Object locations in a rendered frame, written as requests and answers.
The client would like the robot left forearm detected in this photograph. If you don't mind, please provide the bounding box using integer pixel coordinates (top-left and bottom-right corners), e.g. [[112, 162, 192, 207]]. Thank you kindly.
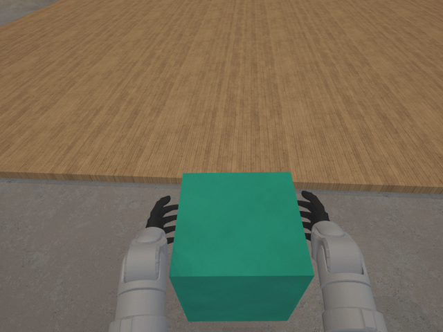
[[109, 227, 169, 332]]

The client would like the right robot hand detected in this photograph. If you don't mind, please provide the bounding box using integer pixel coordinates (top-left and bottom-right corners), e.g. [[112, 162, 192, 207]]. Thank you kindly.
[[297, 191, 330, 241]]

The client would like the left robot hand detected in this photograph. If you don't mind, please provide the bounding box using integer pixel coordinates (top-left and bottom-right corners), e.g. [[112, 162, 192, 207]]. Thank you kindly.
[[145, 196, 179, 244]]

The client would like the carton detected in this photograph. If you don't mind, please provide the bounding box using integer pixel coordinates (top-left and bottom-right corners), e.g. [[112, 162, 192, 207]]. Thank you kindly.
[[169, 172, 314, 322]]

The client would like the robot right forearm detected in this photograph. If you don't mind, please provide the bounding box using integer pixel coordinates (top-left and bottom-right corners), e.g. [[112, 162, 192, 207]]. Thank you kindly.
[[311, 221, 388, 332]]

